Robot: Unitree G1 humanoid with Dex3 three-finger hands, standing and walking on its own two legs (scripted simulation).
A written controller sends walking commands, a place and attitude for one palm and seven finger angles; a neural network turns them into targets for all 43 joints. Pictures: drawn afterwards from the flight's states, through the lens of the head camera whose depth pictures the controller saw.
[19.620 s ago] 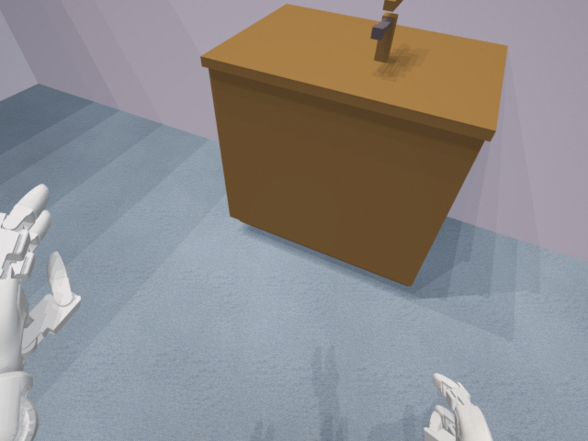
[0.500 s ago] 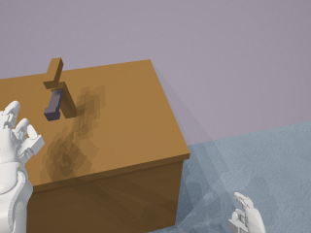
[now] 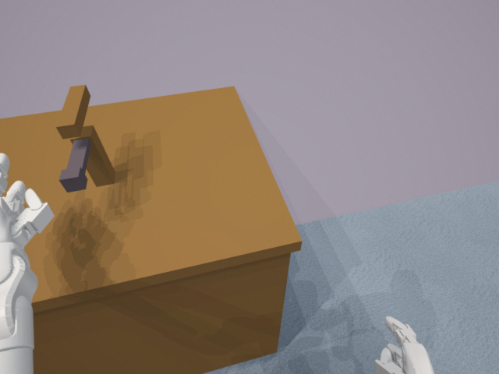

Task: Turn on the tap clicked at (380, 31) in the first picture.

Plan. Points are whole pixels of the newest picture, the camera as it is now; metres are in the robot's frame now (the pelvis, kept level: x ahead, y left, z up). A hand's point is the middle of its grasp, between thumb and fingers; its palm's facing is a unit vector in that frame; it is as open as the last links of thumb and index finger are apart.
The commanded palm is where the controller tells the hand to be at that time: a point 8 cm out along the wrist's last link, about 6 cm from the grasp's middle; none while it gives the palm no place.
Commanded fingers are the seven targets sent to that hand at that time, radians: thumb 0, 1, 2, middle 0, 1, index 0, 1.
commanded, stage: reach beside the lever's end, fingers flat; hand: left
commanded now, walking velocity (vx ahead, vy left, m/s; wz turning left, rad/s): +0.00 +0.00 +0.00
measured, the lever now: (73, 179) +0.35 +0.33 +0.15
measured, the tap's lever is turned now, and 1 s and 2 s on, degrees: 0 0 19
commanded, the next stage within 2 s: push the lever round in 0.58 s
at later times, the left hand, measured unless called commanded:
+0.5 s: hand (50, 206) +0.29 +0.34 +0.14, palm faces +0.58 -0.81 -0.10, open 7.8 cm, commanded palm +0.25 +0.37 +0.14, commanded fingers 0.00 0.90 0.90 -0.15 -0.15 -0.15 -0.15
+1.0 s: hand (69, 201) +0.31 +0.31 +0.14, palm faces +0.58 -0.81 -0.09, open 7.8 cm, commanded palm +0.26 +0.35 +0.14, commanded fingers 0.00 0.90 0.90 -0.15 -0.15 -0.15 -0.15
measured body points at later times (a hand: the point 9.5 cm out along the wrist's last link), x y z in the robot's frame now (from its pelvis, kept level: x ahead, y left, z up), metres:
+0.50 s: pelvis +0.01 +0.01 +0.00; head +0.00 +0.00 +0.45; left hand +0.26 +0.38 +0.15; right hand +0.17 -0.24 -0.10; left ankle -0.02 +0.12 -0.73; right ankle +0.03 -0.08 -0.73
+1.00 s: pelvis +0.01 +0.01 +0.00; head +0.00 -0.01 +0.45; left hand +0.27 +0.35 +0.15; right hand +0.19 -0.23 -0.09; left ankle -0.02 +0.12 -0.73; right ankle +0.03 -0.08 -0.73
